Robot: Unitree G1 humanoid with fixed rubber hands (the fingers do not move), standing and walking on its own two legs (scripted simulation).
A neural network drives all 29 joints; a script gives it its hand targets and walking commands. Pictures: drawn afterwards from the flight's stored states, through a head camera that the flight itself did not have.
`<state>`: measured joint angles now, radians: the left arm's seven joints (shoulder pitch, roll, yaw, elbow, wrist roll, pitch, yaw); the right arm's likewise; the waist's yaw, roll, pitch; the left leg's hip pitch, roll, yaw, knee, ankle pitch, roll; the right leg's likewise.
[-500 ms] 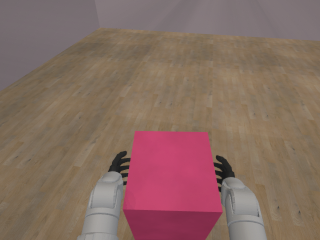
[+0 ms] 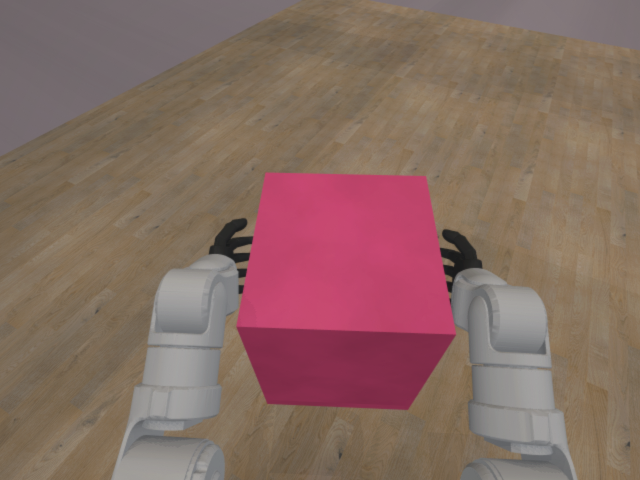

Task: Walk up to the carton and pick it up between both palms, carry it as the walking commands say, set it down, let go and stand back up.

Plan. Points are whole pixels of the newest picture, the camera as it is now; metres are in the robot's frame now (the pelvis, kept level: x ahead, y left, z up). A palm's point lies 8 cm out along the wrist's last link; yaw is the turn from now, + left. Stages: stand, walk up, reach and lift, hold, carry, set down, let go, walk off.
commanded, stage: carry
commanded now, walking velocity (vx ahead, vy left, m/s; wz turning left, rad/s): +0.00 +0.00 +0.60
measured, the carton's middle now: (340, 298) +0.36 +0.01 +0.04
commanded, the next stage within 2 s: none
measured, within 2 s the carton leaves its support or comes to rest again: neither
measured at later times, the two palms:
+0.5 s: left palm (123, 338) +0.26 +0.25 +0.08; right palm (372, 292) +0.35 -0.03 +0.08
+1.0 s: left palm out of the picture +0.11 +0.31 +0.10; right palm (282, 326) +0.28 +0.08 +0.10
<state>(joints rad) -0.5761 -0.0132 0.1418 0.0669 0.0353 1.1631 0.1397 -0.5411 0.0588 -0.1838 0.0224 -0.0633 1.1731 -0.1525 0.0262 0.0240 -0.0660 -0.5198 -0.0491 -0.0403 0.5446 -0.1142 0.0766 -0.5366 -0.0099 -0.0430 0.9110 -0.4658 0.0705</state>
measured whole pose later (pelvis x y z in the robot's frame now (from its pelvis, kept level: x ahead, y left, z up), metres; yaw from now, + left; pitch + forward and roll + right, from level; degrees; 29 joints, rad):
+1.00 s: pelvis -0.08 +0.00 +0.00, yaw +40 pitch +5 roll +3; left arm -0.51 -0.14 0.21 -0.08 0.11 1.13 0.14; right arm -0.51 0.09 -0.25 -0.09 -0.05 1.15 -0.15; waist -0.06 -0.03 0.00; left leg -0.44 -0.02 0.10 0.67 -0.35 -0.03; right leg -0.40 -0.21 -0.25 0.61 -0.28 0.02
